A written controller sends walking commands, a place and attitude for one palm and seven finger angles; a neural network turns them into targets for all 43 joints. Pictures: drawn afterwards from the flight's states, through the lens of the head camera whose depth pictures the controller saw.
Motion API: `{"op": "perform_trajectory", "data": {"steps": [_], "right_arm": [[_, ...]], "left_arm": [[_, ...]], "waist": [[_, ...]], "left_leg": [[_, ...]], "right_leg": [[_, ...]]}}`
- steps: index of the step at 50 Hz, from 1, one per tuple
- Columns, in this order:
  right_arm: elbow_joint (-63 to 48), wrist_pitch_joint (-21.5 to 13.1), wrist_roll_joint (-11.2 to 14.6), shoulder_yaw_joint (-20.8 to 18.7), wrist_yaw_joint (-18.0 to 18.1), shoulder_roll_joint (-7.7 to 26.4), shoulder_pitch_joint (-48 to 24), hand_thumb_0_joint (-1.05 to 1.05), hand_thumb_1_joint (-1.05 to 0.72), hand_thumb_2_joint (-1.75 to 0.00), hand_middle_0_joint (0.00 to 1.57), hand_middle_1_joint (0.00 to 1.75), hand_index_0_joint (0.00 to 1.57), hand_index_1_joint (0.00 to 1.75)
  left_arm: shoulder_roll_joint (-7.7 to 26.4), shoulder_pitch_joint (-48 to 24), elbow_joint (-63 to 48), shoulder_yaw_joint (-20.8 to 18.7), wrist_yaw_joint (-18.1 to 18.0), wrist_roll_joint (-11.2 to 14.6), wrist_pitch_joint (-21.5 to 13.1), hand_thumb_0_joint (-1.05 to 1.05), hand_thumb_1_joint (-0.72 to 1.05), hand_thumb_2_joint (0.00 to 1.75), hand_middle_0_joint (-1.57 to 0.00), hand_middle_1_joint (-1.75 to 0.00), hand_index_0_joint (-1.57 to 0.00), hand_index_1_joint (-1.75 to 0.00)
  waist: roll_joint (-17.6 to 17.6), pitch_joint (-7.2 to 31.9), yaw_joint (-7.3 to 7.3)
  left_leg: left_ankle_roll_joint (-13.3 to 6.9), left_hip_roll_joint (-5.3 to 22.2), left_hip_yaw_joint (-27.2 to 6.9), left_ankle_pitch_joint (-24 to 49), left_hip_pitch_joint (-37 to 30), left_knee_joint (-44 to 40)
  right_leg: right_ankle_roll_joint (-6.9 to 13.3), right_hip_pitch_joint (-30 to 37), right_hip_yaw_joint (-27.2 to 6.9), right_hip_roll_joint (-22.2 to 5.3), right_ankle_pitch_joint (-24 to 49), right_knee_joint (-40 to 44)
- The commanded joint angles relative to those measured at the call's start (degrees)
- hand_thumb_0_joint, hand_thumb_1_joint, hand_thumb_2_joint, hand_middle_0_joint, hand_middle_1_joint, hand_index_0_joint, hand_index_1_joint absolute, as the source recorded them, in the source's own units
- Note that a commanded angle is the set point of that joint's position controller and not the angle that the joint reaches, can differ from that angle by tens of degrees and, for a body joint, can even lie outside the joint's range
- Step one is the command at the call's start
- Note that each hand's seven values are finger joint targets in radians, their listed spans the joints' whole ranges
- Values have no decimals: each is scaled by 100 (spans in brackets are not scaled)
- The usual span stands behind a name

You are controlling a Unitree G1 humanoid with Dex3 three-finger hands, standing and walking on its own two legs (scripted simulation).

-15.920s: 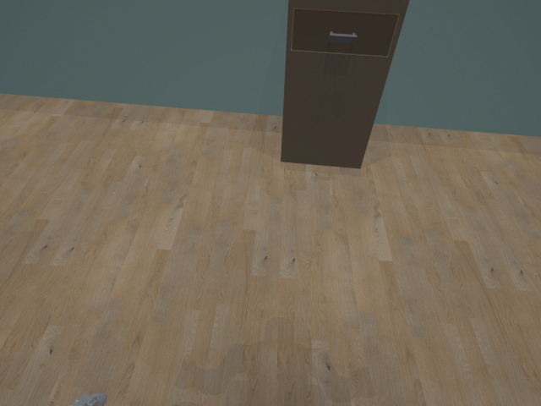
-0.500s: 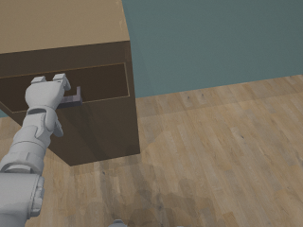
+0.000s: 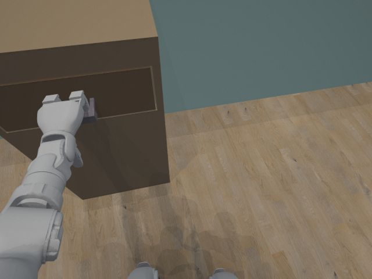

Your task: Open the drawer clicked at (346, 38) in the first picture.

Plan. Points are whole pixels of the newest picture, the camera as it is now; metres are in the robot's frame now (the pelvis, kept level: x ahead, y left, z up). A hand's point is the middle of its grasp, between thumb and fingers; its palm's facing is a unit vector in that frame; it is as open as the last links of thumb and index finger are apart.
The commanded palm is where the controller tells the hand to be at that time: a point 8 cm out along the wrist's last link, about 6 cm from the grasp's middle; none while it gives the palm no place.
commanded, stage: lower the fingers behind the handle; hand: left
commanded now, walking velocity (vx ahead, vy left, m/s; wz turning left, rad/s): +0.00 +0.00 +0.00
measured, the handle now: (73, 111) +0.51 +0.26 +0.00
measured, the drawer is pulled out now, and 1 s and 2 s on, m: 0.00 0.00 0.01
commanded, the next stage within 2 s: close the thumb around the handle in 0.72 s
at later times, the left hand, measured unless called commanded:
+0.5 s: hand (75, 133) +0.46 +0.25 -0.02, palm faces -0.05 -0.03 -1.00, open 13.8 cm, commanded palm +0.45 +0.25 +0.04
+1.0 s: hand (75, 134) +0.46 +0.25 -0.02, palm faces -0.05 -0.04 -1.00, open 13.0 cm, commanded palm +0.44 +0.25 +0.04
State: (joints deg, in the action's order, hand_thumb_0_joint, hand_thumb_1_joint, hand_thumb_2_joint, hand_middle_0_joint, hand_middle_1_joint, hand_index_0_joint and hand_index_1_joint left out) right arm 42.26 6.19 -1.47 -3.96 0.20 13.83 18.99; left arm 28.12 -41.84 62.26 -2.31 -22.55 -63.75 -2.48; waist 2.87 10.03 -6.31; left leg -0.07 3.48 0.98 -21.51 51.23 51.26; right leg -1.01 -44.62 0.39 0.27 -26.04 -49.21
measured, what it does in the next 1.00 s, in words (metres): stands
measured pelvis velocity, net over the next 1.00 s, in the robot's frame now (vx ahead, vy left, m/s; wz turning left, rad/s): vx -0.01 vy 0.00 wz -0.01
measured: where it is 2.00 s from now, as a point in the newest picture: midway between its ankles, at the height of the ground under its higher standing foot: outside the picture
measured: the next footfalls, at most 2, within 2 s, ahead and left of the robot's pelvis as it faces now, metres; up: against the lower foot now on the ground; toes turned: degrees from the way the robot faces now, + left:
none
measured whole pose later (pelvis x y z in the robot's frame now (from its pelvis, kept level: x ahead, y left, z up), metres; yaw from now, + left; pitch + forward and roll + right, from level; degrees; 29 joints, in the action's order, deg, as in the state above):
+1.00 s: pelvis -0.01 +0.00 -0.01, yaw -1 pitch +23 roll -3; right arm 43.0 5.5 -1.8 -3.5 0.4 14.0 19.2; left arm 28.7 -41.8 61.9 -3.1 -23.6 -63.3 -1.9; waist 3.1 10.6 -6.8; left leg 0.0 4.1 0.6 -22.6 56.0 55.4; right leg -1.0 -49.3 0.4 0.9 -27.0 -53.1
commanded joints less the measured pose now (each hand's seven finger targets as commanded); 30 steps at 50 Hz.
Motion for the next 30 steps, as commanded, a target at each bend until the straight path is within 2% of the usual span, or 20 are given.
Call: {"op": "perform_trajectory", "data": {"steps": [1,2,5,7,8,9,10,11,12,13,16,18,20,22,24,30], "right_arm": [[-224,-94,-6,-340,104,997,827,0,-90,-90,20,30,20,30],[-214,-101,0,-331,110,1001,818,0,-90,-90,20,30,20,30],[-204,-106,-13,-323,110,1000,848,0,-90,-90,20,30,20,30],[-209,-121,-22,-330,105,975,865,0,-90,-90,20,30,20,30],[-191,-130,-31,-334,96,978,867,0,-90,-90,20,30,20,30],[-183,-126,-37,-327,91,974,858,0,-90,-90,20,30,20,30],[-179,-137,-32,-334,95,987,885,0,-90,-90,20,30,20,30],[-168,-118,-29,-315,99,1012,869,0,-90,-90,20,30,20,30],[-185,-125,-26,-301,113,1006,850,0,-90,-90,20,30,20,30],[-177,-128,-22,-303,116,1002,850,0,-90,-90,20,30,20,30],[-176,-148,-27,-291,129,1007,858,0,-90,-90,20,30,20,30],[-163,-139,-21,-285,130,1021,854,0,-90,-90,20,30,20,30],[-168,-152,1,-283,141,1019,868,0,-90,-90,20,30,20,30],[-174,-145,7,-249,160,1043,865,0,-90,-90,20,30,20,30],[-182,-133,7,-235,166,1050,861,0,-90,-90,20,30,20,30],[-218,-148,12,-248,161,1019,903,0,-90,-90,20,30,20,30]], "left_arm": [[1535,-2446,-969,-272,-285,8,97,0,-50,30,-30,-120,-30,-120],[1615,-2552,-994,-296,-292,-6,98,0,-50,30,-30,-120,-30,-120],[1629,-2487,-915,-306,-271,-26,116,0,-50,30,-30,-120,-30,-120],[1434,-2393,-895,-198,-261,-16,131,0,-50,30,-30,-120,-30,-120],[1447,-2414,-945,-214,-264,-10,122,0,-50,30,-30,-120,-30,-120],[1441,-2382,-911,-238,-249,16,122,0,-50,30,-30,-120,-30,-120],[1471,-2484,-942,-226,-261,12,96,0,-50,30,-30,-120,-30,-120],[1642,-2225,-773,-382,-263,10,127,0,-50,30,-30,-120,-30,-120],[1614,-2341,-798,-315,-267,18,122,0,-50,30,-30,-120,-30,-120],[1626,-2273,-742,-326,-267,2,134,0,-50,30,-30,-120,-30,-120],[1709,-2376,-854,-347,-260,-8,62,0,-50,30,-30,-120,-30,-120],[1882,-2311,-849,-469,-278,20,69,0,-50,30,-30,-120,-30,-120],[1824,-2434,-794,-383,-267,32,97,0,-50,30,-30,-120,-30,-120],[2086,-2423,-751,-531,-258,60,121,0,-50,30,-30,-120,-30,-120],[2121,-2499,-770,-540,-226,61,138,0,-50,30,-30,-120,-30,-120],[1876,-2447,-794,-393,-211,59,139,0,-50,30,-30,-120,-30,-120]], "waist": [[285,2282,-122],[292,2274,-147],[421,2424,-103],[376,2449,-111],[492,2477,-97],[436,2457,-97],[382,2460,-150],[255,2346,-66],[220,2277,-128],[193,2268,-112],[299,2350,-117],[345,2419,-81],[265,2353,-173],[219,2382,-125],[292,2405,-115],[400,2452,-129]], "left_leg": [[-214,-319,-7,2141,-2330,-204],[-218,-310,-3,2094,-2284,-185],[-198,-305,-33,2138,-2298,-130],[-197,-302,-24,2232,-2279,-72],[-188,-286,-25,2240,-2313,-55],[-196,-290,-31,2242,-2260,-25],[-206,-281,-32,2133,-2210,-9],[-213,-300,-14,2061,-2035,-9],[-231,-300,10,1964,-1903,3],[-232,-311,27,1919,-1839,15],[-238,-307,22,1872,-1775,88],[-237,-316,41,1871,-1776,117],[-250,-319,30,1755,-1699,124],[-269,-332,56,1669,-1571,131],[-257,-336,36,1743,-1576,123],[-233,-308,2,1880,-1832,126]], "right_leg": [[245,186,228,375,2039,469],[235,158,217,370,2022,462],[256,77,235,379,1970,367],[253,55,246,386,2063,328],[256,17,247,384,2054,314],[263,22,244,389,2062,299],[240,-12,234,383,2009,301],[247,59,227,384,1997,290],[229,82,202,376,2016,295],[229,86,205,371,2003,284],[231,20,186,368,1987,210],[229,47,173,370,1980,201],[206,-11,175,369,1887,221],[197,106,139,360,1905,221],[213,117,151,355,1947,184],[225,-60,206,380,1908,180]]}}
